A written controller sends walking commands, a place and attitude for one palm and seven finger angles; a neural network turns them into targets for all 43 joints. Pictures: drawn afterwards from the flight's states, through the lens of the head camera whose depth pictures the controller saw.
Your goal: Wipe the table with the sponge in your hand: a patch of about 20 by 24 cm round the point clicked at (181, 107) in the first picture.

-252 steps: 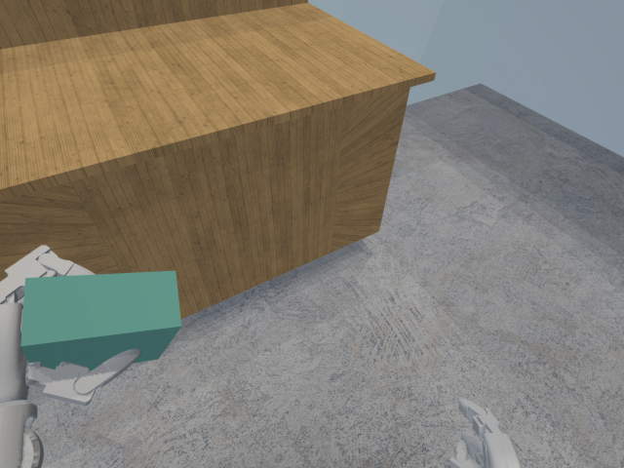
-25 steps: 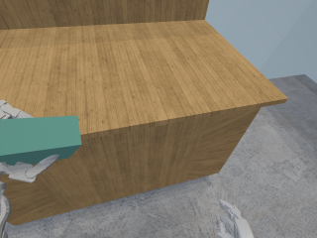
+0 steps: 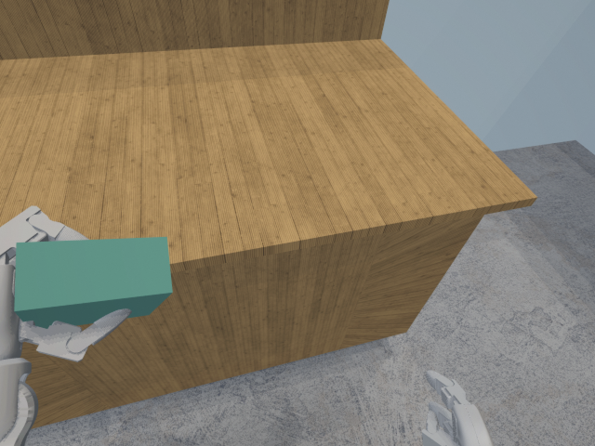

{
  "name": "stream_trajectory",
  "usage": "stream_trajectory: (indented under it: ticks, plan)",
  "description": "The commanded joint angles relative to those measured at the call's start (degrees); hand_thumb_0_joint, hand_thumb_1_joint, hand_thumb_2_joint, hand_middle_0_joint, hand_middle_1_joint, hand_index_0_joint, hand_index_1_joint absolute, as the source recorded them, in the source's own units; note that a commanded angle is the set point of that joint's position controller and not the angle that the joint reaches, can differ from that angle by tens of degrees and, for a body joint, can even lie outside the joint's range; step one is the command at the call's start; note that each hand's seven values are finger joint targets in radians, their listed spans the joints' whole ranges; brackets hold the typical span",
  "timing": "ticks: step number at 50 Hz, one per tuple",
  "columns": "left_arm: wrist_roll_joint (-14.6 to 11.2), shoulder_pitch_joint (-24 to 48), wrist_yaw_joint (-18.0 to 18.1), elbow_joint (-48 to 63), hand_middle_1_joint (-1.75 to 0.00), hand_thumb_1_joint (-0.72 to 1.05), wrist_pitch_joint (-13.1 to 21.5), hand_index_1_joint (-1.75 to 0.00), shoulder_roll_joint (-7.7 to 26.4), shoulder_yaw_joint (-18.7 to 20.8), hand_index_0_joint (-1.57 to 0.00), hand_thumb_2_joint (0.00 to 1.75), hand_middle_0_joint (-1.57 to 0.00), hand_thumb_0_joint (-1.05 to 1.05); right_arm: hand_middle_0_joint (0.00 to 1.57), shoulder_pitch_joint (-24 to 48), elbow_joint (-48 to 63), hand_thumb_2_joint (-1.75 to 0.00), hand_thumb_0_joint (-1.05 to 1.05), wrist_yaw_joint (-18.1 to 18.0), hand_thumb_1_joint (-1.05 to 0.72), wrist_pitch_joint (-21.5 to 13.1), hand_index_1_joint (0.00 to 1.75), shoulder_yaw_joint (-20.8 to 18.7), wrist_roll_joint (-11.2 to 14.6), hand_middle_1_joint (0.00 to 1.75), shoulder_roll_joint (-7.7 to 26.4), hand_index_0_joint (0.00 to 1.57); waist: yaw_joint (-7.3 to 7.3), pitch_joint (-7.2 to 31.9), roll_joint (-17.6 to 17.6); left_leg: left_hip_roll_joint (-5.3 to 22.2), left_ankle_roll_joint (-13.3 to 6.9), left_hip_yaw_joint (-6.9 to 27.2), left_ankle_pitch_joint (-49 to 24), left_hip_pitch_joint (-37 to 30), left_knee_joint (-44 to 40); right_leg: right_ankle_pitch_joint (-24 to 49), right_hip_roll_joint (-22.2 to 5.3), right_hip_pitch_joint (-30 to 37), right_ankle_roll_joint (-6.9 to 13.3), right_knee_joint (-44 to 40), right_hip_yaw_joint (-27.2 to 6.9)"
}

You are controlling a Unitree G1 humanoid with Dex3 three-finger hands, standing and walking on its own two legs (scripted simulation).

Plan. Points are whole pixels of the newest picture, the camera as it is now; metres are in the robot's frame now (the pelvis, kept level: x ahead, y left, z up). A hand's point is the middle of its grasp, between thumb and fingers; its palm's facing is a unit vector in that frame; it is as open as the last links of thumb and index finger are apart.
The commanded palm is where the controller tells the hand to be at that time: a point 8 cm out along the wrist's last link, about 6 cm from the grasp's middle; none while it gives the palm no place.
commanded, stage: come to a stop and stand still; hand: left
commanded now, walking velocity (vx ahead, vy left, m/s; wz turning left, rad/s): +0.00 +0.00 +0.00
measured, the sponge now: (117, 284) +0.23 +0.22 +0.15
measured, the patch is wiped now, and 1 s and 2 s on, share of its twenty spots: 0.00 0.00 0.00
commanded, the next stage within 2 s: look again from close up in 0.46 s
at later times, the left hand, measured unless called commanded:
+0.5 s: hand (108, 270) +0.25 +0.23 +0.15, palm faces +0.39 -0.84 -0.38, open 9.6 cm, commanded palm +0.19 +0.26 +0.17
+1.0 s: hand (84, 287) +0.23 +0.25 +0.15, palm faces +0.40 -0.85 -0.35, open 9.6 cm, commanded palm +0.17 +0.28 +0.17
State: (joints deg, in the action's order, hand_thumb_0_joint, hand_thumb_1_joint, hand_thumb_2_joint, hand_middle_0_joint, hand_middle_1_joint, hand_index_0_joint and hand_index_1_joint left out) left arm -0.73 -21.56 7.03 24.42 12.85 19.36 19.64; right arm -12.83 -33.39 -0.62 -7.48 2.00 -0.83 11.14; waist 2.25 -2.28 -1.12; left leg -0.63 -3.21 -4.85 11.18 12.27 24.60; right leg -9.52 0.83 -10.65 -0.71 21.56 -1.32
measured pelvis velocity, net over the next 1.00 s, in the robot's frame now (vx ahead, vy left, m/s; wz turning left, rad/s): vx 0.02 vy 0.00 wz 0.02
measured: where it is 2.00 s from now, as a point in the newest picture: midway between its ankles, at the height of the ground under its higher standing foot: outside the picture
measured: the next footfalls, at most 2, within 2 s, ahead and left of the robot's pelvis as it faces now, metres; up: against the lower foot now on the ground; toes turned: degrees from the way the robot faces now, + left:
right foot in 1.70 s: +0.19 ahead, -0.10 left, +0.00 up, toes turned -7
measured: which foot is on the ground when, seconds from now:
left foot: down 0.00-1.00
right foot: down 0.00-1.00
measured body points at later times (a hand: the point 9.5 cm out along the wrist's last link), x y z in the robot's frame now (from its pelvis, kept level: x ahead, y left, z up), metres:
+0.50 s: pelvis +0.03 -0.02 +0.00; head +0.05 -0.01 +0.45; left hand +0.22 +0.28 +0.17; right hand +0.22 -0.24 -0.07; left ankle +0.03 +0.08 -0.74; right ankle +0.02 -0.13 -0.74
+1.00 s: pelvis +0.02 +0.00 +0.00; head +0.02 +0.01 +0.45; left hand +0.20 +0.29 +0.17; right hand +0.19 -0.22 -0.08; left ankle +0.03 +0.08 -0.74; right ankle +0.02 -0.13 -0.74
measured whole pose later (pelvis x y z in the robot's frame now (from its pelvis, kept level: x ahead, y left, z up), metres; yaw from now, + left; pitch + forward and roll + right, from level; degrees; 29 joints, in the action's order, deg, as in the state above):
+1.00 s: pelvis +0.02 +0.00 +0.00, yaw +1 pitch +0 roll -1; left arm -2.5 -25.2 7.2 24.0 9.0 19.9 18.0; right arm -13.1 -33.0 -3.1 -3.8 1.6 0.1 11.3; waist 1.1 -1.0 -0.5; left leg -0.9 -3.1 -3.8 11.0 11.3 22.5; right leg -9.4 0.6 -9.0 -0.6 18.9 -0.3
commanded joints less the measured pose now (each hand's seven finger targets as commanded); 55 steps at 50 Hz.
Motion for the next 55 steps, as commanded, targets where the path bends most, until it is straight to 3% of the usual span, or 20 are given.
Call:
stream_trajectory:
  ticks: [1, 3, 6, 8, 11, 15, 21, 23, 27, 28, 29, 33, 34, 38, 40, 48, 51, 55]
  plan:
    - [-0.6, 5.0, 0.5, 9.6, -1.6, 0.1, 2.6, -1.6, 9.0, 4.6, -1.2, 1.3, -1.2, 0.0, 0.2, 5.8, 9.3, -0.9, 0.0, -1.4, -0.9, -2.6, 0.3, -3.4, 0.3, 0.3, 7.3, 0.2, -0.62, 6.2, 2.6, 3.0, 3.7, 4.5, 2.6, -1.2, -5.0, 1.5, -1.6, -0.5, 2.2, -5.6, -4.2]
    - [-0.8, 5.3, 0.7, 11.6, -1.6, 0.1, 2.6, -1.6, 11.3, 6.6, -1.2, 1.3, -1.2, 0.0, 0.2, 6.5, 9.2, -0.9, 0.0, -1.7, -0.9, -2.4, 0.3, -3.4, 0.1, 0.3, 7.3, 0.2, -0.57, 7.3, 3.3, 2.4, 3.6, 3.7, -1.3, -2.7, -3.9, 4.8, -1.7, -0.3, 2.2, -5.6, -4.4]
    - [-1.4, 4.4, 0.8, 13.7, -1.6, 0.1, 2.6, -1.6, 11.1, 6.5, -1.2, 1.3, -1.2, 0.0, 0.2, 5.9, 9.5, -0.9, 0.0, -2.0, -0.9, -2.1, 0.3, -3.5, 0.3, 0.3, 7.2, 0.2, -0.66, 10.2, 2.7, 2.0, 3.5, 3.7, -6.7, -3.9, -2.7, 11.1, -1.9, 2.8, 2.1, -4.3, -3.6]
    - [-1.6, 3.4, 1.1, 16.1, -1.6, 0.1, 2.5, -1.6, 12.9, 7.9, -1.2, 1.3, -1.2, 0.0, 0.2, 6.6, 9.8, -0.9, 0.0, -2.1, -0.9, -2.0, 0.3, -3.5, 0.3, 0.3, 7.3, 0.2, -0.69, 12.1, 4.7, 2.0, 3.6, 3.3, -11.7, -5.9, -1.7, 16.2, -2.0, 3.6, 2.0, -3.0, -3.2]
    - [-2.1, 0.0, 1.2, 15.7, -1.6, 0.1, 2.2, -1.6, 11.5, 7.4, -1.2, 1.3, -1.2, 0.0, 0.2, 6.0, 10.2, -0.9, 0.0, -2.2, -0.9, -1.4, 0.3, -3.6, 0.6, 0.3, 7.1, 0.2, -0.78, 13.7, 3.9, 2.2, 3.7, 3.1, -16.7, -6.9, -0.7, 21.0, -2.2, 5.3, 1.7, -1.9, -2.3]
    - [-2.6, -3.2, 1.2, 13.8, -1.6, 0.1, 1.4, -1.6, 10.6, 7.1, -1.2, 1.3, -1.2, 0.0, 0.2, 5.8, 10.2, -0.9, 0.0, -2.4, -0.9, -0.5, 0.3, -3.8, 0.9, 0.3, 7.3, 0.2, -0.98, 13.1, 2.6, 2.7, 3.9, 3.2, -19.5, -7.1, -0.4, 23.0, -2.3, 4.7, 1.5, -1.4, -2.1]
    - [-2.6, -1.1, 1.1, 11.2, -1.6, 0.1, 0.6, -1.6, 9.8, 5.7, -1.2, 1.3, -1.2, 0.0, 0.2, 5.5, 9.9, -0.9, 0.0, -3.0, -0.9, 0.6, 0.3, -3.9, 1.0, 0.3, 7.7, 0.2, -1.17, 10.2, 2.2, 3.0, 3.8, 3.2, -14.7, -6.1, -2.6, 17.8, -1.7, 2.7, 1.0, -3.2, -1.8]
    - [-2.5, 0.7, 1.1, 12.7, -1.6, 0.1, 0.5, -1.6, 11.1, 6.1, -1.2, 1.3, -1.2, 0.0, 0.2, 6.4, 10.0, -0.9, 0.0, -3.3, -0.9, 0.7, 0.3, -3.8, 0.9, 0.3, 7.7, 0.2, -1.04, 10.0, 3.7, 2.7, 3.7, 3.1, -14.2, -6.8, -3.0, 17.2, -1.6, 2.3, 1.0, -3.6, -1.9]
    - [-2.2, 2.8, 1.2, 13.4, -1.6, 0.1, 0.4, -1.6, 10.3, 4.7, -1.2, 1.3, -1.2, 0.0, 0.2, 5.7, 10.3, -0.9, 0.0, -3.3, -0.9, 0.8, 0.3, -3.8, 0.9, 0.3, 7.5, 0.2, -1.16, 10.0, 3.4, 2.4, 3.4, 3.2, -12.1, -6.5, -3.7, 15.3, -1.5, 3.1, 0.9, -4.4, -1.6]
    - [-2.2, 3.1, 1.3, 14.5, -1.6, 0.1, 0.4, -1.6, 12.0, 5.9, -1.2, 1.3, -1.2, 0.0, 0.2, 6.5, 10.3, -0.9, 0.0, -3.5, -0.9, 0.7, 0.3, -3.6, 0.7, 0.3, 7.5, 0.2, -0.95, 10.2, 4.2, 2.5, 3.5, 3.2, -11.8, -7.1, -3.9, 14.8, -1.4, 2.7, 0.8, -4.5, -1.6]
    - [-2.2, 3.2, 1.3, 14.2, -1.6, 0.1, 0.4, -1.6, 10.6, 4.7, -1.2, 1.3, -1.2, 0.0, 0.2, 6.2, 10.4, -0.9, 0.0, -3.5, -0.9, 0.8, 0.3, -3.4, 0.8, 0.3, 7.2, 0.2, -1.1, 9.6, 3.8, 2.7, 3.4, 3.7, -11.2, -6.1, -4.2, 13.8, -1.6, 3.4, 0.9, -4.4, -1.2]
    - [-2.2, 1.4, 1.4, 13.0, -1.6, 0.1, 0.2, -1.6, 11.8, 6.3, -1.2, 1.3, -1.2, 0.0, 0.2, 6.4, 10.3, -0.9, 0.0, -3.5, -0.9, 0.9, 0.3, -3.5, 0.6, 0.3, 7.4, 0.2, -0.76, 9.1, 4.6, 2.6, 3.5, 3.6, -9.2, -5.6, -5.1, 11.9, -1.1, 3.2, 0.9, -5.1, -1.3]
    - [-2.3, 1.5, 1.3, 12.6, -1.6, 0.1, 0.2, -1.6, 10.2, 5.1, -1.2, 1.3, -1.2, 0.0, 0.2, 5.9, 10.4, -0.9, 0.0, -3.4, -0.9, 1.0, 0.3, -3.3, 0.7, 0.3, 7.1, 0.2, -0.87, 9.1, 4.2, 2.8, 3.5, 4.2, -8.9, -4.2, -5.4, 11.3, -1.3, 4.6, 1.0, -4.6, -0.9]
    - [-2.3, 0.8, 1.2, 11.8, -1.6, 0.1, 0.1, -1.6, 10.9, 5.6, -1.2, 1.3, -1.2, 0.0, 0.2, 6.4, 10.3, -0.9, 0.0, -3.3, -0.9, 1.0, 0.3, -3.5, 0.8, 0.3, 7.5, 0.2, -0.81, 7.8, 4.6, 2.7, 3.8, 4.1, -5.5, -3.4, -6.5, 8.3, -0.9, 3.2, 0.8, -5.7, -1.0]
    - [-2.3, 0.7, 1.1, 11.4, -1.6, 0.1, 0.1, -1.6, 9.7, 4.6, -1.2, 1.3, -1.2, 0.0, 0.2, 5.7, 10.3, -0.9, 0.0, -3.2, -0.9, 1.2, 0.3, -3.4, 1.0, 0.3, 7.3, 0.2, -0.96, 7.7, 3.8, 2.9, 3.6, 4.6, -4.8, -2.5, -6.8, 7.9, -0.8, 4.0, 0.8, -5.2, -0.7]
    - [-1.9, 2.5, 1.2, 13.9, -1.6, 0.1, 0.5, -1.6, 11.2, 5.2, -1.2, 1.3, -1.2, 0.0, 0.2, 6.4, 10.1, -0.9, 0.0, -3.4, -0.9, 0.4, 0.3, -3.5, 0.9, 0.3, 7.7, 0.2, -0.86, 7.8, 5.9, 3.5, 3.6, 5.4, -0.8, -1.6, -8.3, 5.5, -0.4, 3.9, 0.7, -4.1, -0.3]
    - [-1.7, 3.1, 1.3, 13.7, -1.6, 0.1, 1.0, -1.6, 10.2, 4.7, -1.2, 1.3, -1.2, 0.0, 0.2, 5.9, 9.5, -0.9, 0.0, -3.3, -0.9, 0.3, 0.3, -3.9, 0.7, 0.3, 8.0, 0.2, -1.21, 8.3, 6.8, 5.6, 2.9, 7.3, 8.6, -0.8, -9.3, -0.4, 0.0, 3.1, 1.2, -0.5, 0.3]
    - [-1.2, 4.2, 1.7, 13.1, -1.6, 0.1, 0.9, -1.6, 9.0, 3.9, -1.2, 1.3, -1.2, 0.0, 0.2, 6.2, 9.4, -0.9, 0.0, -3.5, -0.9, -0.1, 0.3, -3.8, 0.9, 0.3, 8.0, 0.2, -1.56, 4.7, 10.9, 11.1, -0.1, 13.0, 26.6, 3.3, -13.4, -8.8, 1.3, -1.9, 1.5, 8.0, 2.6]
